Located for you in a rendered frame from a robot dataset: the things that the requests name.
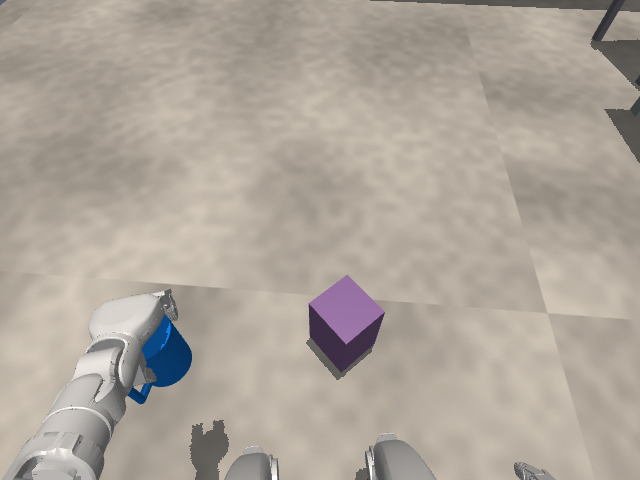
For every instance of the right robot hand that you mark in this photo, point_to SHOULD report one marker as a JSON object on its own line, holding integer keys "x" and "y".
{"x": 527, "y": 472}

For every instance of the left robot hand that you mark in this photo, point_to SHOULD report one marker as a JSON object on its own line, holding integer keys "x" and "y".
{"x": 137, "y": 316}

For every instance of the left robot arm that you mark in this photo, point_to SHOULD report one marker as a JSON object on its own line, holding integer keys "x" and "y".
{"x": 72, "y": 439}

